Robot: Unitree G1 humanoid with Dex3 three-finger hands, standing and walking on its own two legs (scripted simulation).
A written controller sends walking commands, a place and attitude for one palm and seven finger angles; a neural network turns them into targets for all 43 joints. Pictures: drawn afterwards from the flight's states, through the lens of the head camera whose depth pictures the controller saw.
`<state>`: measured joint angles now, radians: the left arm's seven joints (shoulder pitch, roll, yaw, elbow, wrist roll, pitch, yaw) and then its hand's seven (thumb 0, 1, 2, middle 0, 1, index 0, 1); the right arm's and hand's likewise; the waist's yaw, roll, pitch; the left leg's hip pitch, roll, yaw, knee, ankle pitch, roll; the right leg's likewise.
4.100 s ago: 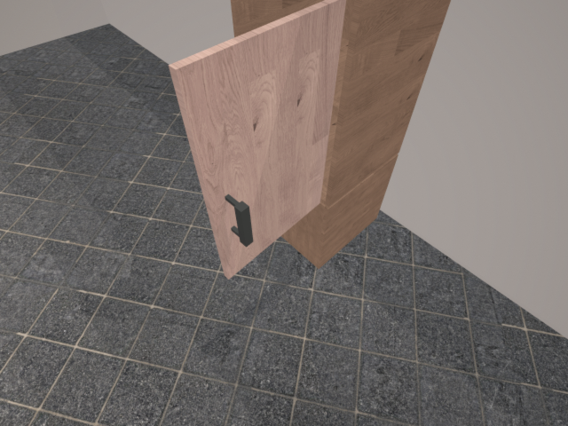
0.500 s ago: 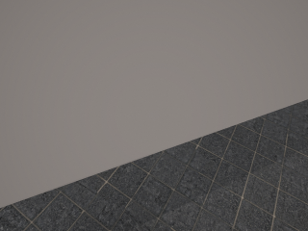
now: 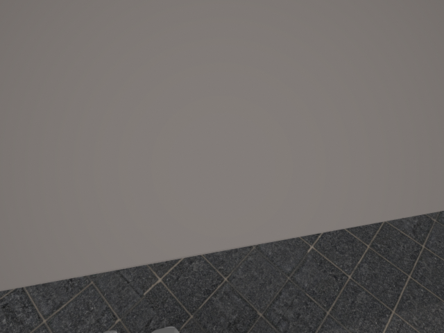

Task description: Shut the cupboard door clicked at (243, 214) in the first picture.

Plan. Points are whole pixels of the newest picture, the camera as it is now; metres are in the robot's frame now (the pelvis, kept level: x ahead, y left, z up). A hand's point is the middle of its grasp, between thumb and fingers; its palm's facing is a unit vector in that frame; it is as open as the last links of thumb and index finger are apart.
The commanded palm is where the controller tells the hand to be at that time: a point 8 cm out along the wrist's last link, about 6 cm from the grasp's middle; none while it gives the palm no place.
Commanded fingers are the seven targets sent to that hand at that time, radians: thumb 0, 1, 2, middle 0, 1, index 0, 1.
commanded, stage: turn to face it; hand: left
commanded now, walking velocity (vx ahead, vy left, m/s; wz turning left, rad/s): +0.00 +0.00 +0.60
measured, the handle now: out of the picture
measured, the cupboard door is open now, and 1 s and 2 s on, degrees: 93 93 93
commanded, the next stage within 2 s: none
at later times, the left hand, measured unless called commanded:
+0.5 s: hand out of the picture +0.02 +0.13 -0.14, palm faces +0.33 -0.90 -0.27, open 7.4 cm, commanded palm none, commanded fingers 0.00 0.90 0.90 -0.20 -0.30 -0.20 -0.30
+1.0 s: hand out of the picture +0.05 +0.13 -0.13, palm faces +0.57 -0.76 -0.32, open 7.3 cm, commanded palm none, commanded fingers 0.00 0.90 0.90 -0.20 -0.30 -0.20 -0.30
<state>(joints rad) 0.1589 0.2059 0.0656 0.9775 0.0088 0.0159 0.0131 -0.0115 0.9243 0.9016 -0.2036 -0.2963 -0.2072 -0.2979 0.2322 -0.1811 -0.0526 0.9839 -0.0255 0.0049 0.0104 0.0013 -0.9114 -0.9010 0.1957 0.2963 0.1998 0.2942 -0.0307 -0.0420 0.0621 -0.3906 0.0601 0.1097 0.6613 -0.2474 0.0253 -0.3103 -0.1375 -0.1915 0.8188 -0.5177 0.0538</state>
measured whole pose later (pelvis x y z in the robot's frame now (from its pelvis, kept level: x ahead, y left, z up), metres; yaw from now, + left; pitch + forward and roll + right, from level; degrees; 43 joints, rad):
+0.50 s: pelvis +0.05 -0.08 +0.02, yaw +19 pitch +1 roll +4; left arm 0.25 0.19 0.03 0.92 0.02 0.00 0.02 0.00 0.90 0.90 -0.20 -0.30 -0.21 -0.30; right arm 0.07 -0.26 -0.07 0.90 -0.01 0.08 0.03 0.00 -0.91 -0.90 0.19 0.30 0.20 0.29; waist 0.01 -0.02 0.12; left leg -0.43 0.02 0.08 0.87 -0.43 -0.07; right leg -0.18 -0.12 -0.20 0.51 -0.33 -0.02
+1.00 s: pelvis +0.09 -0.11 +0.01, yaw +37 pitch +1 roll +1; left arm 0.14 0.23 0.05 0.85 0.02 0.01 0.01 0.00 0.91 0.90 -0.20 -0.30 -0.20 -0.30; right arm 0.15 -0.26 -0.08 0.91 -0.02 0.08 0.02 0.00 -0.91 -0.90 0.20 0.30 0.20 0.29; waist -0.02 0.04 0.12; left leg -0.47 -0.02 -0.06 0.95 -0.49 -0.04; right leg -0.30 -0.08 -0.07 0.64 -0.35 0.01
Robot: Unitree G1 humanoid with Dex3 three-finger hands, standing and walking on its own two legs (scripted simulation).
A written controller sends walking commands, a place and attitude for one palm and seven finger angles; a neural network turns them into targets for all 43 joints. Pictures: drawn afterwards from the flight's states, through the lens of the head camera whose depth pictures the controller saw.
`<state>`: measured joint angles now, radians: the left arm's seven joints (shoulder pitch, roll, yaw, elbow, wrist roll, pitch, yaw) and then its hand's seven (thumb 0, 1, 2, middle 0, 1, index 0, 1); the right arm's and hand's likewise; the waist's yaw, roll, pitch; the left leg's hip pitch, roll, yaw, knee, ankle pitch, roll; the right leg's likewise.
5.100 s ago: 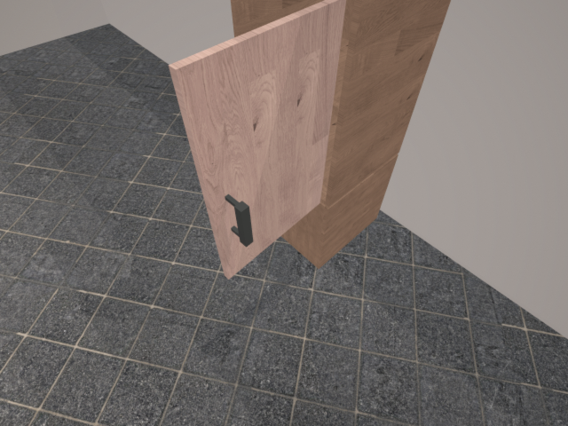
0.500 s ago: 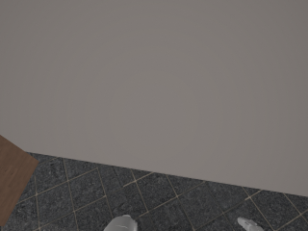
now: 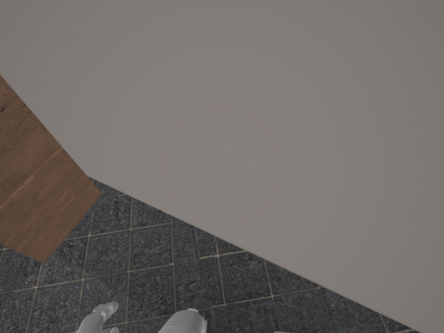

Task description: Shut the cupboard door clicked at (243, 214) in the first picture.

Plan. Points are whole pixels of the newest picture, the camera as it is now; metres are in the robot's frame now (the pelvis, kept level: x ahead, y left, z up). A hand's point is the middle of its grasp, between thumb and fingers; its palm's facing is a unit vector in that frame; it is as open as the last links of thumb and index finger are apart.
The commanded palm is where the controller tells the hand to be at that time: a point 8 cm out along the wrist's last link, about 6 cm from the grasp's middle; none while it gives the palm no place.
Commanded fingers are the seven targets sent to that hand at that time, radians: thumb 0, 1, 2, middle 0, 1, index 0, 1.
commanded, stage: turn to face it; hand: left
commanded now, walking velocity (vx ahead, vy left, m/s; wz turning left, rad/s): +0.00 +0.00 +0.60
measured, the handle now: out of the picture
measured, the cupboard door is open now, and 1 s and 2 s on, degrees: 93 93 93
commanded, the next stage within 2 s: take the last steps up to it in 1.76 s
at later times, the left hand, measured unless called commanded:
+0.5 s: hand out of the picture +0.05 +0.21 -0.15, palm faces +0.32 -0.89 -0.32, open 7.4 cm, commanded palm none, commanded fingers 0.00 0.90 0.90 -0.20 -0.30 -0.20 -0.30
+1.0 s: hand out of the picture -0.03 +0.18 -0.16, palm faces +0.62 -0.75 -0.25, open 7.4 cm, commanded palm none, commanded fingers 0.00 0.90 0.90 -0.20 -0.30 -0.20 -0.30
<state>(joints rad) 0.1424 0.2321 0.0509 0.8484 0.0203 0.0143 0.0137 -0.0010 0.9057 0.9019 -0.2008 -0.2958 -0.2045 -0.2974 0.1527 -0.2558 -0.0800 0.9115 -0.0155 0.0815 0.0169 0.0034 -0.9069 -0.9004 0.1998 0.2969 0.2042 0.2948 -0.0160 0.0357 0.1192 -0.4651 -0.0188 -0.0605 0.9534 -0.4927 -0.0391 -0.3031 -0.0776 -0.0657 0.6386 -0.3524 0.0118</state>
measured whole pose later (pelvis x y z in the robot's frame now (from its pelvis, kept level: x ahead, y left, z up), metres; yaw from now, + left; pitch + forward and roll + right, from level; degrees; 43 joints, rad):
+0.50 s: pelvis +0.02 -0.04 -0.01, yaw +18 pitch +0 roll +1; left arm 0.16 0.26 0.07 0.86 0.01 0.03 0.01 0.00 0.91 0.90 -0.20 -0.30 -0.20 -0.30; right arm 0.17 -0.24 -0.07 0.90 -0.02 0.07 0.01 0.00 -0.91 -0.90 0.20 0.30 0.20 0.29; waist 0.00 0.01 0.10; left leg -0.38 -0.01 -0.10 0.68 -0.35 -0.04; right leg -0.32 -0.06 -0.04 0.63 -0.34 0.03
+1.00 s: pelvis +0.04 -0.04 +0.01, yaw +37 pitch +1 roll +0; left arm 0.15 0.26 0.07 0.91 0.01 0.06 0.00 0.00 0.91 0.90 -0.20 -0.30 -0.20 -0.30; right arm 0.14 -0.22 -0.04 0.90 -0.02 0.04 0.00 0.00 -0.91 -0.90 0.20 0.30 0.20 0.29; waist 0.01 -0.03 0.12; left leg -0.29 -0.01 -0.04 0.53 -0.26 0.01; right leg -0.44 -0.08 -0.03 0.97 -0.47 0.08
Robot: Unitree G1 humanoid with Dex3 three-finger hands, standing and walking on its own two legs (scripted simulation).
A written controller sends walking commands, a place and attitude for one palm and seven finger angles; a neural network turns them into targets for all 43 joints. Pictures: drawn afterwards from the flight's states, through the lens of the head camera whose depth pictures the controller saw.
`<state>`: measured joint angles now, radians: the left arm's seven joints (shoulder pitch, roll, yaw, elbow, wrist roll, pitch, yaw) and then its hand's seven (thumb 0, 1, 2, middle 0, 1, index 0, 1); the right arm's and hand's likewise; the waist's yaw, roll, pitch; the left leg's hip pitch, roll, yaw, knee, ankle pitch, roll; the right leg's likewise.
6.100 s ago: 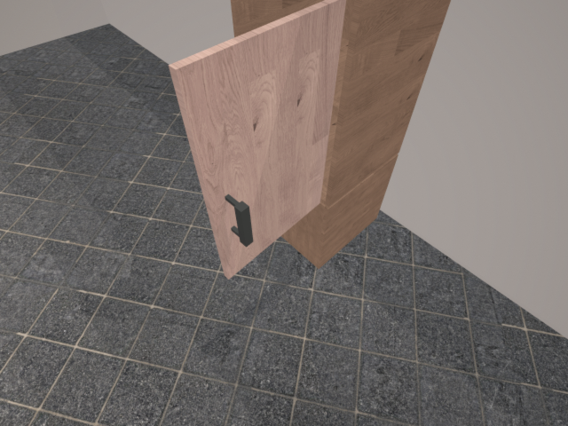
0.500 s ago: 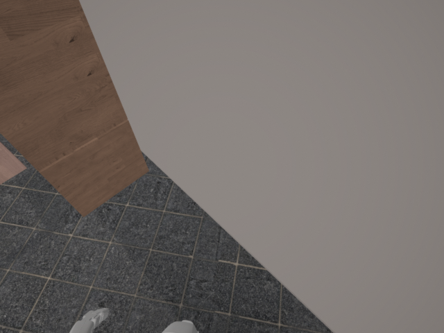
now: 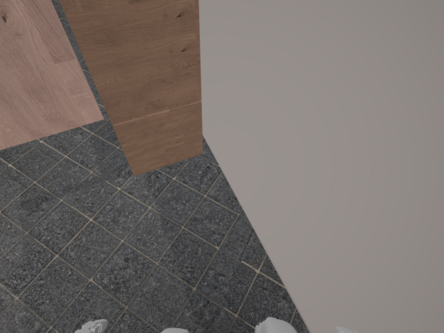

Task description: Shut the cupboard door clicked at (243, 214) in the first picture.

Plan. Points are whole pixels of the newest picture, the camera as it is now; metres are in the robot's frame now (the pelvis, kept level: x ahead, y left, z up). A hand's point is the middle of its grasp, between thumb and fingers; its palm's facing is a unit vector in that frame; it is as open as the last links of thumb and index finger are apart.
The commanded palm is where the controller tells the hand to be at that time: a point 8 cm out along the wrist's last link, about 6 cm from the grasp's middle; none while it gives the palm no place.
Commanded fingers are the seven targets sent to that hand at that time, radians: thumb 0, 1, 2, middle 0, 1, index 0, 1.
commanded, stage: turn to face it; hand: left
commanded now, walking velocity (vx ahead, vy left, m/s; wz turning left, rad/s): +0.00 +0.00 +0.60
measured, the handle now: out of the picture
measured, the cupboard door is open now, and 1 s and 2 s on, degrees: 93 93 93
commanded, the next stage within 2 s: take the last steps up to it in 0.76 s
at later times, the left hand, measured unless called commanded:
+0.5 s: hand out of the picture +0.01 +0.20 -0.19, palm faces +0.32 -0.92 -0.22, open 7.4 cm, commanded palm none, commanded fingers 0.00 0.90 0.90 -0.20 -0.30 -0.20 -0.30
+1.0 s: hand out of the picture +0.00 +0.14 -0.16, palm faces +0.49 -0.85 -0.21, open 7.4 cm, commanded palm none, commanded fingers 0.00 0.90 0.90 -0.20 -0.30 -0.20 -0.30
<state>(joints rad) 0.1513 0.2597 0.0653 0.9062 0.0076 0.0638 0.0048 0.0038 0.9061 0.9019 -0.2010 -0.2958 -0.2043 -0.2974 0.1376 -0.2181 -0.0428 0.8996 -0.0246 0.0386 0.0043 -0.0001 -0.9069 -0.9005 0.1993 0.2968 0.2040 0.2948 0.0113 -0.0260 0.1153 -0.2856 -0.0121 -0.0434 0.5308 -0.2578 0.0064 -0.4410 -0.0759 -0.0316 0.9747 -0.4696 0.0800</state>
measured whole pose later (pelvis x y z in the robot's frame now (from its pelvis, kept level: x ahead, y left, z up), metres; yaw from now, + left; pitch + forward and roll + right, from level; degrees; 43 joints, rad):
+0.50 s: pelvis +0.01 -0.02 -0.01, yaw +18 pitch +0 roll +1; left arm 0.20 0.24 0.05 0.92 0.01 0.06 0.01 0.00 0.90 0.90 -0.20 -0.30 -0.21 -0.30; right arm 0.11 -0.22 -0.05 0.89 -0.02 0.03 0.02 0.00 -0.91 -0.90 0.20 0.30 0.20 0.29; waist 0.01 -0.07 0.12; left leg -0.33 -0.01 0.06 0.64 -0.31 0.04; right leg -0.36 -0.13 -0.09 0.95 -0.55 0.07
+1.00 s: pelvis +0.04 -0.04 +0.01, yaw +28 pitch +0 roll +2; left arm 0.24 0.18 0.03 0.96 0.02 -0.01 0.00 0.00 0.90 0.90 -0.20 -0.30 -0.21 -0.30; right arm 0.16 -0.22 -0.06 0.98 -0.01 0.07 0.02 0.00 -0.91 -0.90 0.20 0.30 0.20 0.29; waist 0.02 -0.03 0.08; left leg -0.36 -0.01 0.04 0.87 -0.47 -0.04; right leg -0.18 -0.10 -0.12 0.48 -0.29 0.01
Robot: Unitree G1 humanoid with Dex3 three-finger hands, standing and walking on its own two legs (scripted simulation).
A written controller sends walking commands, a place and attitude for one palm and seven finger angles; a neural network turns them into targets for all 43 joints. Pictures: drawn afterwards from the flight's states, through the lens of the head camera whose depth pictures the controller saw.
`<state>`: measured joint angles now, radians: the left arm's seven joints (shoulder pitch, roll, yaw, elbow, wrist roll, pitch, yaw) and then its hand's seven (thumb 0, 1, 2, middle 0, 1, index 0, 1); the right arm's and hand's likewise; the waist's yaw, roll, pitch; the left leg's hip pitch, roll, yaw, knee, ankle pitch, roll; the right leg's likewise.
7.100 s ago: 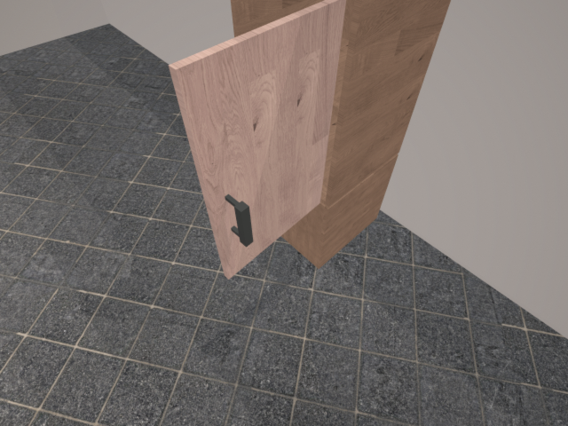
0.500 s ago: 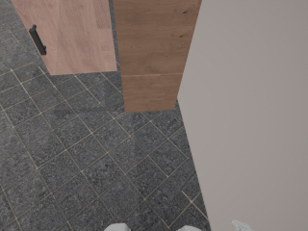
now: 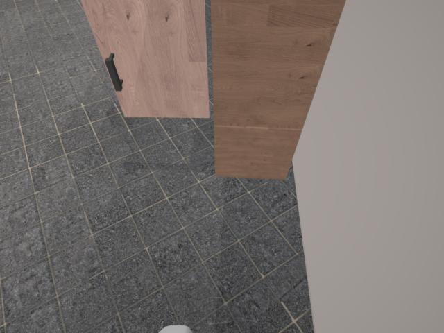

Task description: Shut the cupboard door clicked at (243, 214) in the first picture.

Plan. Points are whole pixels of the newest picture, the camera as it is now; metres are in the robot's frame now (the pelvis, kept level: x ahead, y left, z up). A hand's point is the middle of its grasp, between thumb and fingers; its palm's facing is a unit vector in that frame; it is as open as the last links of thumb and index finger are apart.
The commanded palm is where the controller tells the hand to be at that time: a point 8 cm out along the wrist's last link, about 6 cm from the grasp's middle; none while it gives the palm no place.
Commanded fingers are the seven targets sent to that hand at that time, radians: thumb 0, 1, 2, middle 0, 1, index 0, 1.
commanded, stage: take the last steps up to it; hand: left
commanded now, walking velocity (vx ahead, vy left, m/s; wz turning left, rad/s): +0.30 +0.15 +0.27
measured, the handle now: (115, 72) +0.94 +0.47 -0.11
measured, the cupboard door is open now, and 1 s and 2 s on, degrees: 93 93 93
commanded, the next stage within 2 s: come to a stop and stand still in 1.30 s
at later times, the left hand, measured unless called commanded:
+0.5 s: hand (123, 294) +0.20 +0.23 -0.16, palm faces +0.10 -0.97 -0.24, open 7.4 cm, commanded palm none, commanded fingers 0.00 0.90 0.90 -0.20 -0.30 -0.20 -0.30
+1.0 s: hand (98, 294) +0.21 +0.30 -0.19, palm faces +0.20 -0.96 -0.19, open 7.3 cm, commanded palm none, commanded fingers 0.00 0.90 0.90 -0.20 -0.30 -0.20 -0.30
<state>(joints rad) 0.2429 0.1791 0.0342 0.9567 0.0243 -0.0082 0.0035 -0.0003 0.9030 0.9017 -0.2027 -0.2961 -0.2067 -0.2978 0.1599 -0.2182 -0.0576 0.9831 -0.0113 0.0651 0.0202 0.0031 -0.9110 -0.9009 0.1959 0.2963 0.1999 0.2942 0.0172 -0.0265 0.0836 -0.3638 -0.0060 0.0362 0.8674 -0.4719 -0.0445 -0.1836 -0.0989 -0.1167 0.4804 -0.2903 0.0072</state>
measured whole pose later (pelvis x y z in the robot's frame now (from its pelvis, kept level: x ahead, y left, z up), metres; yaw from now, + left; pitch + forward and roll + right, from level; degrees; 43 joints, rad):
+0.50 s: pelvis +0.11 +0.03 -0.02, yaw +5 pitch -1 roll +2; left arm 0.13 0.20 0.05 0.96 0.02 -0.03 -0.03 0.00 0.91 0.90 -0.20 -0.30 -0.20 -0.30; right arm 0.38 -0.16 -0.02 1.09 -0.02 -0.01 0.00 0.00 -0.91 -0.90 0.20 0.30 0.20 0.29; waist -0.01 0.01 0.07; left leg -0.10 -0.03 0.05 0.59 -0.44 0.02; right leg -0.35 -0.07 -0.12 0.62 -0.26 -0.01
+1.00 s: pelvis +0.28 +0.12 -0.02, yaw +6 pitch +0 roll +1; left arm 0.35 0.20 0.06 1.13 0.02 0.01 -0.01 0.00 0.91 0.90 -0.20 -0.30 -0.20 -0.30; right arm 0.15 -0.16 -0.03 0.96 -0.03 -0.05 0.00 0.00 -0.91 -0.90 0.19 0.30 0.20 0.29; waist 0.05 -0.05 0.08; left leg -0.35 0.03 0.13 0.57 -0.22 0.04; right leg -0.37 -0.12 -0.06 1.12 -0.47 -0.01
